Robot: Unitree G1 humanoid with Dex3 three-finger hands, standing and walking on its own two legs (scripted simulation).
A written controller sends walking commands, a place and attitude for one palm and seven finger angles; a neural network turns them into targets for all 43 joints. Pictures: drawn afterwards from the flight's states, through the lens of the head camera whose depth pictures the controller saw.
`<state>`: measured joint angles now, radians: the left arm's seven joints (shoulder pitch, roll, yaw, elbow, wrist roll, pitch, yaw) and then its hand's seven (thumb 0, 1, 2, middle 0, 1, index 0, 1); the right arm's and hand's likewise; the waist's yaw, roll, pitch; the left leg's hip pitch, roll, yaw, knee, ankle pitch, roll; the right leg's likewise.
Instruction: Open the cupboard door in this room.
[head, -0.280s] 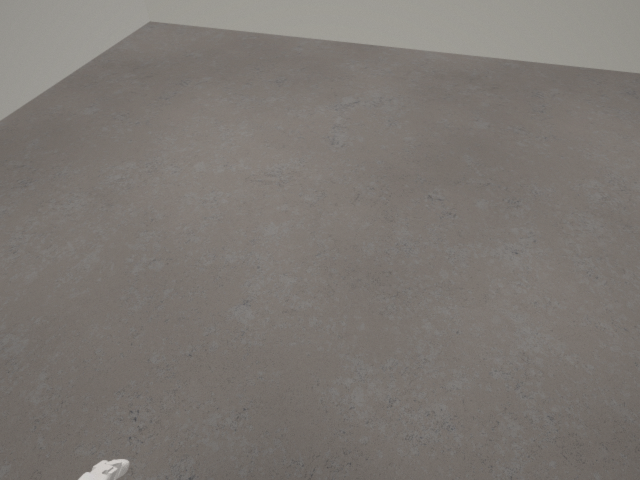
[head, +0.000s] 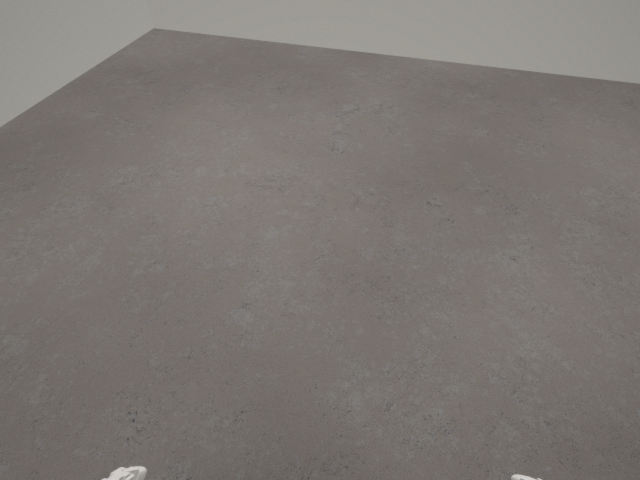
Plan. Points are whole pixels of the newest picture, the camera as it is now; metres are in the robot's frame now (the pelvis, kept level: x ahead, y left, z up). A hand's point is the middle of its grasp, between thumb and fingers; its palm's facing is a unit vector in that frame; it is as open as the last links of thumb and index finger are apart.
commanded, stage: stand and wait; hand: left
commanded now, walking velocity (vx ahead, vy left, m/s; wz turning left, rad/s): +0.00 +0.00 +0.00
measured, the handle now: out of the picture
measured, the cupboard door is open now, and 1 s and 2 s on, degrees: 0 0 0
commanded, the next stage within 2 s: turn or walk to find it in 0.62 s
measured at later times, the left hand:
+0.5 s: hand out of the picture +0.06 +0.25 -0.15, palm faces -0.03 -0.94 -0.34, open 7.4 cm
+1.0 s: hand out of the picture +0.02 +0.22 -0.18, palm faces +0.06 -0.96 -0.26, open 7.4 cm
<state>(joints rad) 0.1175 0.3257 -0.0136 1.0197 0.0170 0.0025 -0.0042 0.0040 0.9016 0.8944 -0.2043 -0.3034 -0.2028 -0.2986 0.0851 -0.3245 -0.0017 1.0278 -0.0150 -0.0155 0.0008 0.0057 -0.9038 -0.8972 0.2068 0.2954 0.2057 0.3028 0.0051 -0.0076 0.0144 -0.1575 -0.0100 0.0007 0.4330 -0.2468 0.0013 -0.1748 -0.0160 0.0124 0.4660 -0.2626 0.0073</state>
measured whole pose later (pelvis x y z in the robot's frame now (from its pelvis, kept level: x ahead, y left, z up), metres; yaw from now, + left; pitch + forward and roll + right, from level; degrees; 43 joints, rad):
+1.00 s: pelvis -0.03 +0.01 -0.01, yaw +5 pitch -1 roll +0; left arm 0.19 0.25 0.01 0.98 0.02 0.05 0.02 0.00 0.90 0.89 -0.20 -0.30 -0.20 -0.30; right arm 0.20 -0.24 -0.02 1.02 -0.01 0.04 0.01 0.00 -0.91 -0.90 0.20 0.29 0.20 0.30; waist -0.01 -0.02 0.05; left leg -0.32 -0.05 -0.07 0.61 -0.28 0.01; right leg -0.29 -0.05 -0.06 0.61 -0.31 0.02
